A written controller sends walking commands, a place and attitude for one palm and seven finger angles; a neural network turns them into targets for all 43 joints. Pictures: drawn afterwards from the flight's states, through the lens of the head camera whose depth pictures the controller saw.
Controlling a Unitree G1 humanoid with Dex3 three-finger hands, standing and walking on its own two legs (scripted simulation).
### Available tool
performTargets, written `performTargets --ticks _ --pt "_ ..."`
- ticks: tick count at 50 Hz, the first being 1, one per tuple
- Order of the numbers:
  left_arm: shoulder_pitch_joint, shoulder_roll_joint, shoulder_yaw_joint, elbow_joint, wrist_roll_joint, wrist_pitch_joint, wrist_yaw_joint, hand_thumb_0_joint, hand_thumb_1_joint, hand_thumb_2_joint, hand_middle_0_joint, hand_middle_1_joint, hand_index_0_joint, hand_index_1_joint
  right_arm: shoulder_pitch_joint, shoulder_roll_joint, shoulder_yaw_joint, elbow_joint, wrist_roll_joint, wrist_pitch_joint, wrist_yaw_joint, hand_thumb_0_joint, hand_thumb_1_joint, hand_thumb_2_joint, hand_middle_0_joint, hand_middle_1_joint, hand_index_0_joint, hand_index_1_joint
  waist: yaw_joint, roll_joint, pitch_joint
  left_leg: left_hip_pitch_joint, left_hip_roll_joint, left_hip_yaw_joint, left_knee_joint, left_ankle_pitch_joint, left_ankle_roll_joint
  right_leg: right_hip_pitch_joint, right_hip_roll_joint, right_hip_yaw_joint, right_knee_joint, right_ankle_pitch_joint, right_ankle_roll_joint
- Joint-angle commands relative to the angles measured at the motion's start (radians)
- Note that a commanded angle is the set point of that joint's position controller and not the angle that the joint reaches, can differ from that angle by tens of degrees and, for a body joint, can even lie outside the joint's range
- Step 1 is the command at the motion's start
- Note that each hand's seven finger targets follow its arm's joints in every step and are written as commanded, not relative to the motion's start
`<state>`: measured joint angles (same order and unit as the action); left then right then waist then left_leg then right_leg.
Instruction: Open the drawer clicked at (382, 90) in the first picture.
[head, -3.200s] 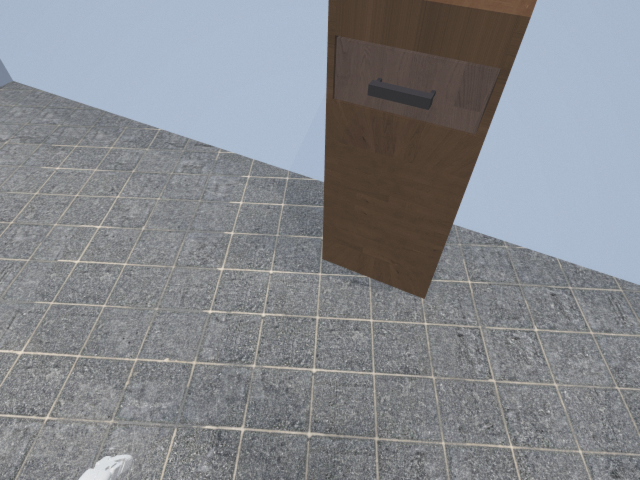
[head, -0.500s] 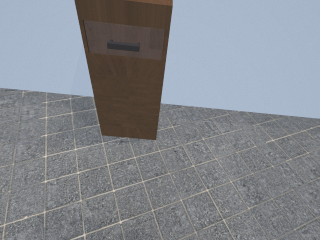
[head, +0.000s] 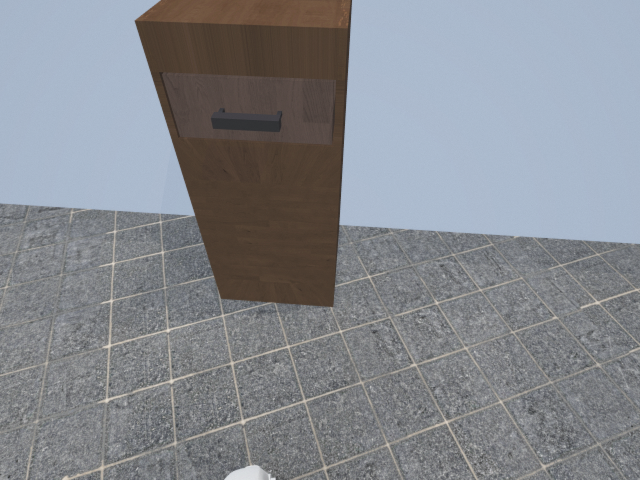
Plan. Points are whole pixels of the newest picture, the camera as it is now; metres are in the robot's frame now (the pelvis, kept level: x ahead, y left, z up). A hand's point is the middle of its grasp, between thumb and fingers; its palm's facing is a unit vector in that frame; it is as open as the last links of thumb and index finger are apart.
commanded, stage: take the last steps up to it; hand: left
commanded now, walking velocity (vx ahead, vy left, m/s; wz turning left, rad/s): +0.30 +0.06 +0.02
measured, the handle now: (248, 117) +0.86 +0.20 +0.02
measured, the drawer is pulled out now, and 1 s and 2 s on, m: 0.00 0.00 0.00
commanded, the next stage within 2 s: come to a stop and stand still in 0.66 s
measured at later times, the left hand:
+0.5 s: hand (158, 437) +0.22 +0.27 -0.17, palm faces +0.05 -0.99 -0.16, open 7.4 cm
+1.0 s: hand (219, 319) +0.43 +0.21 -0.16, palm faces +0.04 -0.97 -0.23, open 7.2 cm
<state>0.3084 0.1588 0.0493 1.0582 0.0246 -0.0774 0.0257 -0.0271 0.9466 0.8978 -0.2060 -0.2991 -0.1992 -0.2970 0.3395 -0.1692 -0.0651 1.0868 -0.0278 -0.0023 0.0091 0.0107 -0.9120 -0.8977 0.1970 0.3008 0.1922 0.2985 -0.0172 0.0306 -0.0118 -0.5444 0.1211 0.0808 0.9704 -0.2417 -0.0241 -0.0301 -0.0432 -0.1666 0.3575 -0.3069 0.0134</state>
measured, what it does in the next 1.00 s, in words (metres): walks ahead: left foot, then right foot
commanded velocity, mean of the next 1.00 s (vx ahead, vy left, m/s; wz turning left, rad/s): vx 0.09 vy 0.03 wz -0.04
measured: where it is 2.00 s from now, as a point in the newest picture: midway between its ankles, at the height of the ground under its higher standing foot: outside the picture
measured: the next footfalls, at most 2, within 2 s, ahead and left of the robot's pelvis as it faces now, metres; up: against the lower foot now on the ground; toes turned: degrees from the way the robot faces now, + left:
left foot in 0.18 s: +0.23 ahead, +0.16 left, +0.00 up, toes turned +10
right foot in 0.78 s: +0.40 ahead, -0.06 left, +0.00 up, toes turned -10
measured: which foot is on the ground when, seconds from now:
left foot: up 0.00-0.16, down 0.18-0.78, up 0.80-1.00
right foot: down 0.00-0.18, up 0.20-0.76, down 0.78-1.00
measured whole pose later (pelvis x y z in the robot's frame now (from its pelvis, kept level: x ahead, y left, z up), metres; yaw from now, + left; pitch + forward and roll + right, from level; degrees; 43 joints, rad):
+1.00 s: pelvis +0.33 +0.04 +0.00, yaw +0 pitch +0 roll +1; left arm 0.11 0.13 0.04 1.01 0.02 -0.02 0.05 -0.02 0.94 0.90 -0.21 -0.30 -0.20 -0.30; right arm 0.27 -0.14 -0.05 1.09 -0.01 0.03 -0.04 0.01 -0.91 -0.90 0.20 0.30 0.19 0.30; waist -0.01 0.03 0.08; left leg -0.40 0.05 0.04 0.95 -0.50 -0.04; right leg -0.28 -0.06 -0.16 0.52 -0.23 -0.04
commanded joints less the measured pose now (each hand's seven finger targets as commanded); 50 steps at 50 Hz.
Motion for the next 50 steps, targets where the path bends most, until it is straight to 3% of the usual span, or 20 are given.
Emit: performTargets --ticks 1,5,7,8,9,10,11,13,15,17,24,34,35,37,38,39,40,41,45,50 --pt "0.069 0.114 0.009 0.003 0.005 -0.01 -0.004 0.0 0.9 0.9 -0.2 -0.3 -0.2 -0.3 -0.053 0.0 0.002 -0.091 0.006 -0.014 0.03 0.0 -0.9 -0.9 0.2 0.3 0.2 0.3 0.003 -0.206 0.2 -0.028 0.02 0.029 -0.148 0.097 -0.002 -0.17 -0.232 0.081 -0.19 0.238 -0.113" --pt "0.095 0.154 0.02 0.02 0.011 -0.004 0.0 0.0 0.9 0.9 -0.2 -0.3 -0.2 -0.3 -0.121 -0.033 0.0 -0.129 0.007 -0.03 0.038 0.0 -0.9 -0.9 0.2 0.3 0.2 0.3 0.011 -0.194 0.179 0.099 -0.01 0.05 -0.275 0.052 0.032 -0.142 -0.257 0.093 -0.112 0.29 -0.107" --pt "0.079 0.17 0.025 0.018 0.009 0.002 -0.001 0.0 0.9 0.9 -0.2 -0.3 -0.2 -0.3 0.035 -0.081 -0.013 -0.085 -0.002 -0.041 0.026 0.0 -0.9 -0.9 0.2 0.3 0.2 0.3 -0.071 -0.113 0.094 0.361 -0.058 0.064 -0.371 0.071 0.046 -0.189 -0.221 0.042 0.125 0.393 -0.085" --pt "0.11 0.143 0.022 0.018 0.002 0.006 -0.006 0.0 0.9 0.9 -0.2 -0.3 -0.2 -0.3 0.188 -0.156 -0.029 -0.043 -0.012 -0.047 0.013 0.0 -0.9 -0.9 0.2 0.3 0.2 0.3 -0.119 0.043 -0.029 0.557 -0.021 0.01 -0.431 0.068 0.055 -0.23 -0.151 0.001 0.371 0.313 -0.057" --pt "0.184 0.082 0.017 0.01 -0.015 0.014 -0.017 0.0 0.9 0.9 -0.2 -0.3 -0.2 -0.3 0.274 -0.279 -0.055 -0.023 -0.02 -0.056 -0.001 0.0 -0.9 -0.9 0.2 0.3 0.2 0.3 -0.117 0.371 -0.15 0.728 0.231 -0.361 -0.565 0.082 0.124 -0.433 0.019 -0.045 0.716 -0.169 -0.011" --pt "0.13 0.087 0.009 -0.032 -0.014 0.018 -0.018 0.0 0.9 0.9 -0.2 -0.3 -0.2 -0.3 0.297 -0.318 -0.052 -0.018 0.0 -0.047 -0.013 0.0 -0.9 -0.9 0.2 0.3 0.2 0.3 -0.121 0.393 -0.154 0.701 0.302 -0.526 -0.69 0.026 0.173 -0.519 0.046 0.089 0.924 -0.317 -0.029" --pt "0.109 0.095 0.015 -0.023 -0.014 0.021 -0.013 0.0 0.9 0.9 -0.2 -0.3 -0.2 -0.3 0.187 -0.269 -0.042 -0.031 0.004 -0.046 -0.024 0.0 -0.9 -0.9 0.2 0.3 0.2 0.3 -0.092 0.3 -0.132 0.634 0.302 -0.49 -0.731 -0.051 0.154 -0.547 -0.009 0.155 1.019 -0.234 -0.044" --pt "0.056 0.075 0.018 -0.007 -0.006 0.019 -0.029 0.0 0.9 0.9 -0.2 -0.3 -0.2 -0.3 0.019 -0.163 -0.013 -0.08 0.006 -0.062 -0.027 0.0 -0.9 -0.9 0.2 0.3 0.2 0.3 -0.036 0.084 0.001 0.448 0.246 -0.32 -0.726 -0.009 0.15 -0.575 -0.083 0.166 0.999 -0.048 -0.038" --pt "0.104 0.041 0.014 0.023 0.002 0.032 -0.038 0.0 0.9 0.9 -0.2 -0.3 -0.2 -0.3 -0.016 -0.102 0.007 -0.068 0.009 -0.082 -0.031 0.0 -0.9 -0.9 0.2 0.3 0.2 0.3 0.011 0.026 0.02 0.346 0.185 -0.176 -0.742 0.109 0.125 -0.486 -0.096 0.158 0.923 0.03 -0.025" --pt "0.139 0.022 0.014 0.031 0.008 0.054 -0.034 0.0 0.9 0.9 -0.2 -0.3 -0.2 -0.3 -0.023 -0.083 0.01 -0.062 0.011 -0.085 -0.032 0.0 -0.9 -0.9 0.2 0.3 0.2 0.3 0.034 0.058 0.025 0.305 0.172 -0.126 -0.779 0.092 0.141 -0.474 -0.091 0.15 0.878 0.044 -0.014" --pt "0.006 0.024 0.02 -0.032 0.01 0.073 -0.037 0.0 0.9 0.9 -0.2 -0.3 -0.2 -0.3 0.051 -0.078 0.003 -0.021 0.012 -0.085 -0.035 0.0 -0.9 -0.9 0.2 0.3 0.2 0.3 0.021 0.011 0.11 0.391 0.173 -0.114 -0.844 0.073 0.196 -0.604 -0.105 0.145 0.663 0.137 0.011" --pt "-0.178 0.007 0.007 -0.086 0.003 0.055 -0.033 0.0 0.9 0.9 -0.2 -0.3 -0.2 -0.3 0.178 -0.071 0.006 0.055 -0.005 -0.065 -0.043 0.0 -0.9 -0.9 0.2 0.3 0.2 0.3 -0.034 0.047 0.127 0.524 0.176 -0.058 -0.698 0.399 0.196 -0.494 -0.044 0.055 0.307 0.036 -0.022" --pt "-0.166 0.013 0.008 -0.082 0.003 0.05 -0.032 0.0 0.9 0.9 -0.2 -0.3 -0.2 -0.3 0.179 -0.068 0.006 0.059 -0.005 -0.062 -0.043 0.0 -0.9 -0.9 0.2 0.3 0.2 0.3 -0.028 0.042 0.12 0.506 0.171 -0.05 -0.659 0.42 0.186 -0.436 -0.027 0.044 0.258 0.039 -0.03" --pt "-0.039 0.03 0.014 -0.037 0.006 0.035 -0.03 0.0 0.9 0.9 -0.2 -0.3 -0.2 -0.3 0.166 -0.064 0.01 0.062 0.004 -0.06 -0.043 0.0 -0.9 -0.9 0.2 0.3 0.2 0.3 0.033 0.022 0.041 0.463 0.113 0.008 -0.495 0.492 0.135 -0.207 0.018 0.007 0.125 0.157 -0.046" --pt "0.066 0.073 0.023 -0.004 0.007 0.022 -0.023 0.0 0.9 0.9 -0.2 -0.3 -0.2 -0.3 0.158 -0.05 0.013 0.057 0.016 -0.065 -0.038 0.0 -0.9 -0.9 0.2 0.3 0.2 0.3 0.078 -0.033 -0.039 0.359 0.075 0.038 -0.348 0.443 0.098 -0.008 -0.044 0.087 0.11 0.264 -0.074" --pt "0.173 0.152 0.04 0.024 0.008 0.009 -0.008 0.0 0.9 0.9 -0.2 -0.3 -0.2 -0.3 0.175 -0.003 0.022 0.035 0.024 -0.071 -0.034 0.0 -0.9 -0.9 0.2 0.3 0.2 0.3 0.099 -0.211 -0.148 0.145 -0.029 0.108 -0.131 0.137 0.045 0.229 -0.268 0.336 0.119 0.595 -0.149" --pt "0.204 0.191 0.035 0.027 -0.01 0.01 -0.002 0.0 0.9 0.9 -0.2 -0.3 -0.2 -0.3 0.172 -0.007 0.026 0.019 0.029 -0.055 -0.041 0.0 -0.9 -0.9 0.2 0.3 0.2 0.3 0.083 -0.205 -0.175 0.111 -0.094 0.057 0.062 -0.37 0.014 0.215 -0.416 0.461 0.064 0.95 -0.257" --pt "0.112 0.172 0.032 0.016 -0.011 0.012 0.008 0.0 0.9 0.9 -0.2 -0.3 -0.2 -0.3 0.158 -0.001 0.027 0.03 0.03 -0.043 -0.051 0.0 -0.9 -0.9 0.2 0.3 0.2 0.3 0.061 -0.135 -0.159 0.149 -0.053 -0.052 0.086 -0.369 0.013 0.118 -0.395 0.382 0.071 1.055 -0.278" --pt "-0.074 0.109 0.024 -0.044 0.002 0.051 0.032 0.0 0.9 0.9 -0.2 -0.3 -0.2 -0.3 0.072 0.044 0.019 0.018 0.03 0.018 -0.053 0.0 -0.9 -0.9 0.2 0.3 0.2 0.3 0.018 -0.06 0.016 0.179 -0.04 -0.067 0.009 -0.305 -0.001 -0.179 -0.327 0.228 0.031 0.91 -0.229" --pt "-0.097 0.154 0.042 -0.073 0.002 0.074 0.031 0.0 0.9 0.9 -0.2 -0.3 -0.2 -0.3 0.016 -0.001 -0.003 -0.036 0.015 0.054 -0.035 0.0 -0.9 -0.9 0.2 0.3 0.2 0.3 0.024 -0.148 -0.01 0.139 -0.078 -0.049 0.018 -0.214 -0.029 -0.178 -0.304 0.185 0.031 0.843 -0.213"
